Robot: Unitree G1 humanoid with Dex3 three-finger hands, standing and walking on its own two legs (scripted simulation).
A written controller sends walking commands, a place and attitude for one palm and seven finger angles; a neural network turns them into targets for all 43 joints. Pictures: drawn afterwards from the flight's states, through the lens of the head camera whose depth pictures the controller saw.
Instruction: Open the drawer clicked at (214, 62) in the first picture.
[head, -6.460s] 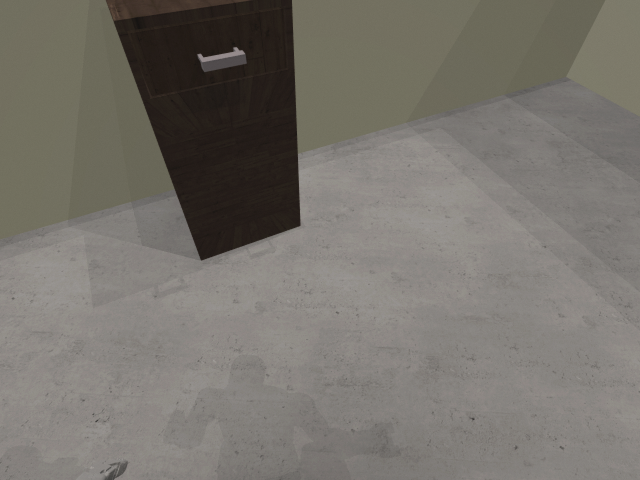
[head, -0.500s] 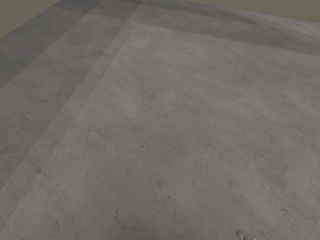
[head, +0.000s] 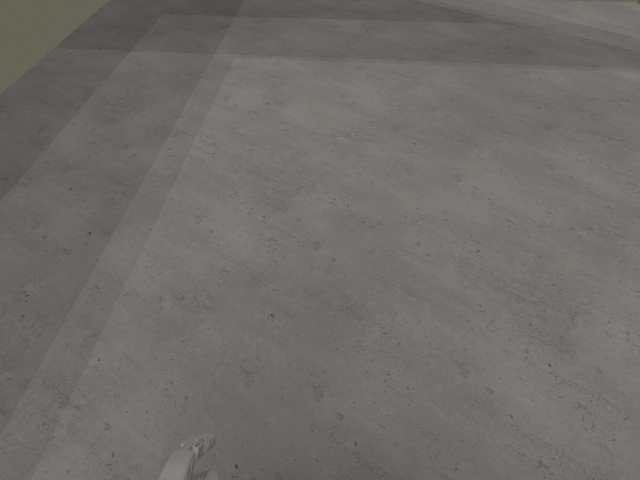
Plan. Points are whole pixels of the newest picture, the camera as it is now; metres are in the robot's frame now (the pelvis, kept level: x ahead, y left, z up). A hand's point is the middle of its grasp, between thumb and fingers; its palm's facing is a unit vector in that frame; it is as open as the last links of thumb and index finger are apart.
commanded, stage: turn to face it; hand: left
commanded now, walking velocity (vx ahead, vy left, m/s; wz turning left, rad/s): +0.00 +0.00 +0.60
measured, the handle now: out of the picture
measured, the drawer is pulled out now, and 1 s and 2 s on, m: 0.00 0.00 0.00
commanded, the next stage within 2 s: none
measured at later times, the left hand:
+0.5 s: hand out of the picture +0.02 +0.27 -0.16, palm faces +0.31 -0.91 -0.27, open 7.4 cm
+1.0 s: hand out of the picture -0.09 +0.19 -0.16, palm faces +0.60 -0.76 -0.24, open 7.4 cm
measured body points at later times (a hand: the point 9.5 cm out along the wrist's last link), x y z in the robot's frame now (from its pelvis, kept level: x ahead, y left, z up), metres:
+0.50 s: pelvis -0.01 +0.03 +0.01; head +0.02 +0.05 +0.45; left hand +0.00 +0.32 -0.14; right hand +0.13 -0.20 -0.13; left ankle +0.01 +0.12 -0.73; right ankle +0.02 -0.12 -0.67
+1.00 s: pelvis -0.02 -0.01 +0.00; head +0.01 +0.01 +0.45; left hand -0.12 +0.23 -0.14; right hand +0.21 -0.17 -0.14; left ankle -0.10 +0.09 -0.71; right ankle +0.04 -0.12 -0.73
